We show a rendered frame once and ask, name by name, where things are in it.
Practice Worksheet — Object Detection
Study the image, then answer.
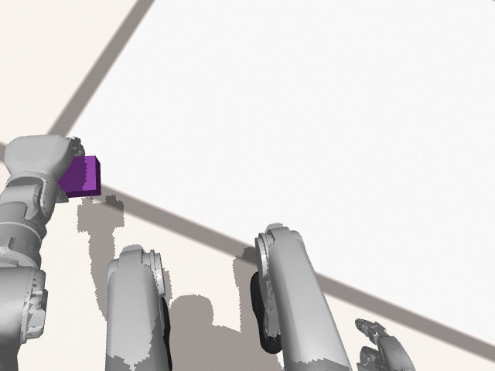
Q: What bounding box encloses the right robot foot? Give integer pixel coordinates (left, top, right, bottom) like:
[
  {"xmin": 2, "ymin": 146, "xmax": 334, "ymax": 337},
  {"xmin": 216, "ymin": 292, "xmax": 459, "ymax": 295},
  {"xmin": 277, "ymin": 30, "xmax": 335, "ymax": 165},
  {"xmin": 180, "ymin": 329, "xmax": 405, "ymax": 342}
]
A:
[{"xmin": 251, "ymin": 272, "xmax": 282, "ymax": 354}]

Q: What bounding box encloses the small box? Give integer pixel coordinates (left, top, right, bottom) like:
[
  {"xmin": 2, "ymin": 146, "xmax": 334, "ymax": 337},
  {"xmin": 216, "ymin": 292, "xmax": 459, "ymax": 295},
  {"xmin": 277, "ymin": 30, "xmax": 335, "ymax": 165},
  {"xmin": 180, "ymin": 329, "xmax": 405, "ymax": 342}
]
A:
[{"xmin": 58, "ymin": 155, "xmax": 101, "ymax": 198}]

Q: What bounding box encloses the left robot arm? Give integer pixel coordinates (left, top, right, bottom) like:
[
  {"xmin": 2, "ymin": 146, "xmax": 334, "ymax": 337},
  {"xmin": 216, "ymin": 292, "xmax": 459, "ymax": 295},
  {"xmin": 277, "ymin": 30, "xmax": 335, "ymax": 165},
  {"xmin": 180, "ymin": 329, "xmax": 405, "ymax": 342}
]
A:
[{"xmin": 0, "ymin": 171, "xmax": 58, "ymax": 371}]

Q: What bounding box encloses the left robot hand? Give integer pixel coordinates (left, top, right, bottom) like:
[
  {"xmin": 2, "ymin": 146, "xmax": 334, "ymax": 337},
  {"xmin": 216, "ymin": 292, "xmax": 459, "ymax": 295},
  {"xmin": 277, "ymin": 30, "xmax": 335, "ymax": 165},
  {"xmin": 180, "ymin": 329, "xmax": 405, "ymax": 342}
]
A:
[{"xmin": 4, "ymin": 134, "xmax": 85, "ymax": 203}]

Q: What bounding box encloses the right robot hand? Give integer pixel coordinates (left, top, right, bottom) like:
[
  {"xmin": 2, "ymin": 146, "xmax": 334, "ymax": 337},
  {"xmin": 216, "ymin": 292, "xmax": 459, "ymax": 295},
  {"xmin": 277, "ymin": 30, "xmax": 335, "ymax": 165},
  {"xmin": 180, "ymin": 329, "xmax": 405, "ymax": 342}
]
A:
[{"xmin": 355, "ymin": 318, "xmax": 416, "ymax": 371}]

